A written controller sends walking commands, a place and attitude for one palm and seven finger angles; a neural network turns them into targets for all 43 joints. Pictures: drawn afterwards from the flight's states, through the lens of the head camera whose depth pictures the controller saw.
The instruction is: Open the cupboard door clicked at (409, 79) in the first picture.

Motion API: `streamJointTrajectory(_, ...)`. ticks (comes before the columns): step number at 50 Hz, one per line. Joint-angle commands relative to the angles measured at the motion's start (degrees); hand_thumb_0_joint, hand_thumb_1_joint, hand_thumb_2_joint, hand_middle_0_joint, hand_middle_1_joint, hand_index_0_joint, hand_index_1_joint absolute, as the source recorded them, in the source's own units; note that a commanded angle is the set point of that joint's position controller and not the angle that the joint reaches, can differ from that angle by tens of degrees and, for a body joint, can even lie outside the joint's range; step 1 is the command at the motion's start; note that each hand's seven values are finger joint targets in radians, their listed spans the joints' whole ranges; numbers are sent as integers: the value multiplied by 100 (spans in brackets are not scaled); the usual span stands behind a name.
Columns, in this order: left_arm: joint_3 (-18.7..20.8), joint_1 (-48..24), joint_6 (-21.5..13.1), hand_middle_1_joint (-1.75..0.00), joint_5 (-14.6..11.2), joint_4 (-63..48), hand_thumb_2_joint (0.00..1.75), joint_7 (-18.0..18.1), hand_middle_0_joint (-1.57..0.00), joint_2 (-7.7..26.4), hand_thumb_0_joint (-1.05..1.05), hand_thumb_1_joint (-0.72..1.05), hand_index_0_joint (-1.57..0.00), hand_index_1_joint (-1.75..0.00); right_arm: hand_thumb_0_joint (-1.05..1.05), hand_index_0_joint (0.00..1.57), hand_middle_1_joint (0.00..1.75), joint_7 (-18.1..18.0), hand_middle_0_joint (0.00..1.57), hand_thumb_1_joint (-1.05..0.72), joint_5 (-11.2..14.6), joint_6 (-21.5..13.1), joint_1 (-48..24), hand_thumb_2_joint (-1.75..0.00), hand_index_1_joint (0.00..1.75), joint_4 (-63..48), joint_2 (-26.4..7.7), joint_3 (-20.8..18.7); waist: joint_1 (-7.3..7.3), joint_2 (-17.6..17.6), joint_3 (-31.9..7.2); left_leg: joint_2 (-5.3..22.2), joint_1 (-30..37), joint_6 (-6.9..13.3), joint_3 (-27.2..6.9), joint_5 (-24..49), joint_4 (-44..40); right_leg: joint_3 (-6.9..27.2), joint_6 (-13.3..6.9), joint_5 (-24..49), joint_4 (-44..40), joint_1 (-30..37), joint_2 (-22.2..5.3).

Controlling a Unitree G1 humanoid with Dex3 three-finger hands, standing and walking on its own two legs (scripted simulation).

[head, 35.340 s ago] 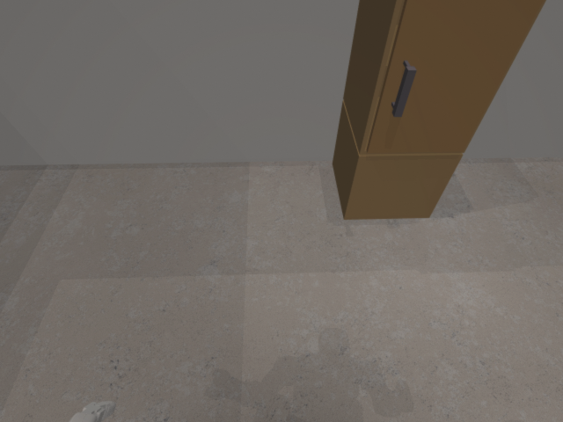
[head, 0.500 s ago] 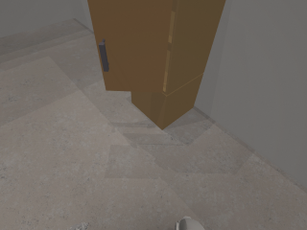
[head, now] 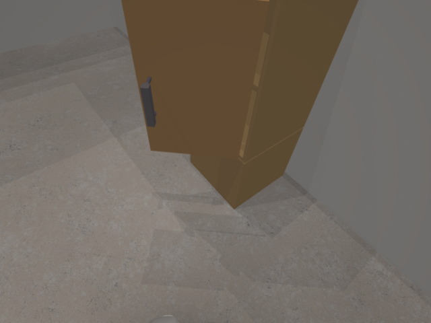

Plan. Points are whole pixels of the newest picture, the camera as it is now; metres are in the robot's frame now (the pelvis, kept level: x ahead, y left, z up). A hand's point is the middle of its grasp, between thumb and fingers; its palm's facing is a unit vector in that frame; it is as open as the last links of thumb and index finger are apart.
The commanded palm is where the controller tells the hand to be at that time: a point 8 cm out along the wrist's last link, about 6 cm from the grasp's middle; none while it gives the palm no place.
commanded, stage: take the last steps up to it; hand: left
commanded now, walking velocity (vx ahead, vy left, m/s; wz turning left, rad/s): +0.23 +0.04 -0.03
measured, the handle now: (150, 102) +0.75 +0.27 -0.07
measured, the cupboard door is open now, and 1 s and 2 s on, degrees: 48 48 48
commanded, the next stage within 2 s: come to a stop and stand still in 0.20 s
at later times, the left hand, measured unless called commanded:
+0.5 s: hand (142, 280) +0.23 +0.18 -0.17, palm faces -0.05 -0.98 -0.21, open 7.3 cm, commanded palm none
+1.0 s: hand (125, 302) +0.18 +0.21 -0.17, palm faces -0.05 -0.96 -0.26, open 7.4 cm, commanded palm none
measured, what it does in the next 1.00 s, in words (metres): walks ahead: left foot, then right foot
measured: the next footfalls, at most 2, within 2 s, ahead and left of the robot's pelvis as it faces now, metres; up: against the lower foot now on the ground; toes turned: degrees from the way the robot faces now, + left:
left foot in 0.04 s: +0.15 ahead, +0.13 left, +0.00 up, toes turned +5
right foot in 0.38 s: +0.20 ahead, -0.11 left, +0.00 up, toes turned -8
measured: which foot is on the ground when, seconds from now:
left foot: up 0.00-0.02, down 0.04-1.00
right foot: down 0.00-0.04, up 0.06-0.36, down 0.38-0.66, up 0.68-0.88, down 0.90-1.00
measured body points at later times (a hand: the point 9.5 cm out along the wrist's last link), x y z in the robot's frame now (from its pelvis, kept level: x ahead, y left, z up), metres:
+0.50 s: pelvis +0.15 +0.00 +0.00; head +0.18 +0.00 +0.44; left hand +0.23 +0.23 -0.15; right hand +0.12 -0.22 -0.17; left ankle +0.10 +0.12 -0.74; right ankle +0.16 -0.10 -0.74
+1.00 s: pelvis +0.13 +0.01 +0.00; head +0.17 +0.00 +0.44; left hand +0.19 +0.26 -0.15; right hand +0.19 -0.22 -0.16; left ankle +0.11 +0.12 -0.74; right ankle +0.10 -0.10 -0.74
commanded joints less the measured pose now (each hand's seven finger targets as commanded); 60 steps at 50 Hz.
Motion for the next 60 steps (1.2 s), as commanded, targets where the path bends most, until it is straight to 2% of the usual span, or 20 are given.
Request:
streamJointTrajectory(1,35,-52,2,-30,-40,-427,90,-16,-20,369,0,90,-20,-30,0,20,30,-100,20,-90,-61,-151,1341,-90,30,49,-900,-139,-665,950,-242,648,2689,424,-1023,-263,-1150,296,-283,-365,1042,-2211,-416)
streamJointTrajectory(2,-29,-172,-6,-30,-71,-631,90,-30,-20,152,0,90,-20,-30,0,20,30,-171,20,-90,-114,-136,1968,-90,30,104,-1432,-248,-881,1822,-518,1884,3020,1101,-2636,-489,-1952,-177,-46,-1582,2794,-2867,153)
streamJointTrajectory(3,-60,-485,0,-30,-26,-710,90,5,-20,290,0,90,-20,-30,0,20,30,-208,20,-90,-87,-101,1924,-90,30,96,-1367,-204,-870,1369,-403,2055,2616,1368,-2896,-530,-2080,415,-159,-1657,3812,-3069,-48)
streamJointTrajectory(7,-57,-148,102,-30,8,-468,90,-64,-20,174,0,90,-20,-30,0,20,30,-277,20,-90,-37,-199,648,-90,30,-255,-816,35,-222,836,-96,1443,1425,1065,-1391,357,-2250,643,-48,-541,3936,-2659,-497)
streamJointTrajectory(10,-116,-25,170,-30,0,-410,90,-60,-20,54,0,90,-20,-30,0,20,30,-272,20,-90,-17,-221,555,-90,30,-181,-753,72,-116,824,-272,1164,1313,1017,-670,1209,-2160,419,8,-310,2809,-1972,-422)
streamJointTrajectory(17,-139,66,155,-30,10,-296,90,24,-20,79,0,90,-20,-30,0,20,30,-281,20,-90,30,-58,401,-90,30,45,-615,86,92,438,-27,654,700,617,-272,896,-1273,206,38,837,368,-265,-97)
streamJointTrajectory(19,-125,261,59,-30,-19,-169,90,119,-20,656,0,90,-20,-30,0,20,30,-258,20,-90,94,-35,569,-90,30,66,-298,177,36,-532,-276,-61,390,37,123,-15,-712,1513,-353,3257,-221,319,-1250)
streamJointTrajectory(20,-160,46,99,-30,-45,-180,90,123,-20,889,0,90,-20,-30,0,20,30,-238,20,-90,120,24,821,-90,30,163,-261,191,-158,-357,-270,-192,832,-37,27,-380,-786,1458,-550,3608,-226,-71,-1610)
streamJointTrajectory(22,-137,-171,65,-30,-105,-172,90,210,-20,823,0,90,-20,-30,0,20,30,-284,20,-90,125,147,925,-90,30,343,-316,170,-151,-1325,-614,-136,1084,-95,18,-299,-529,1369,-658,5076,-58,140,-1449)
streamJointTrajectory(27,26,-167,245,-30,-82,-213,90,348,-20,960,0,90,-20,-30,0,20,30,-340,20,-90,133,317,741,-90,30,284,-376,73,46,-696,-743,-212,435,-189,67,-896,-161,1407,-1018,6788,408,986,-1729)
streamJointTrajectory(29,75,-339,307,-30,-70,-287,90,361,-20,947,0,90,-20,-30,0,20,30,-340,20,-90,127,351,684,-90,30,205,-355,47,18,-604,-749,-176,503,-176,4,-722,-378,1332,-1024,6417,483,884,-1697)
streamJointTrajectory(31,64,-595,353,-30,-103,-412,90,337,-20,837,0,90,-20,-30,0,20,30,-336,20,-90,97,343,817,-90,30,217,-470,17,-110,-309,-952,99,1372,-69,-112,1495,-971,945,-646,4929,698,209,-1261)
streamJointTrajectory(33,-46,-881,463,-30,-102,-660,90,285,-20,415,0,90,-20,-30,0,20,30,-350,20,-90,31,321,764,-90,30,73,-791,-39,-213,1565,-539,1212,1734,616,-1075,4272,-1503,274,-7,417,1609,-1006,-192)
streamJointTrajectory(34,-49,-990,546,-30,-90,-699,90,291,-20,389,0,90,-20,-30,0,20,30,-402,20,-90,-5,318,713,-90,30,47,-824,-47,-288,1467,-264,1450,1521,1048,-1274,4498,-1636,642,25,-1281,2554,-1370,71)
streamJointTrajectory(42,-123,-642,463,-30,-77,-607,90,189,-20,290,0,90,-20,-30,0,20,30,-395,20,-90,26,183,380,-90,30,-52,-904,-51,-152,1053,-570,969,2181,905,-677,4096,-1098,532,9,-249,971,-859,54)
streamJointTrajectory(46,-147,-501,295,-30,-48,-467,90,215,-20,789,0,90,-20,-30,0,20,30,-292,20,-90,153,239,338,-90,30,-122,-562,-4,-288,-337,-380,33,1470,81,-166,345,-827,1542,-402,2283,-395,-425,-1048)
streamJointTrajectory(47,-205,-60,233,-30,11,-491,90,462,-20,673,0,90,-20,-30,0,20,30,-265,20,-90,130,144,-93,-90,30,-523,-761,-6,-173,208,-210,67,1404,59,-32,1134,-191,1787,-220,4494,215,-561,-825)
streamJointTrajectory(50,-160,-8,83,-30,-47,-720,90,454,-20,732,0,90,-20,-30,0,20,30,-258,20,-90,77,100,433,-90,30,-686,-664,49,-225,-970,-1409,44,1196,289,-202,1794,-188,1133,-302,5380,945,538,-720)
streamJointTrajectory(54,-199,-58,164,-30,-49,-905,90,381,-20,718,0,90,-20,-30,0,20,30,-255,20,-90,58,145,281,-90,30,-738,-617,73,-210,258,-681,119,1462,319,-258,1848,-438,1099,-326,3153,664,-397,-547)
streamJointTrajectory(60,-277,-168,264,-30,-33,-987,90,280,-20,678,0,90,-20,-30,0,20,30,-191,20,-90,16,215,237,-90,30,-726,-643,123,-237,-129,271,4,886,303,-389,-565,-905,1356,-316,-474,-320,-1325,-408)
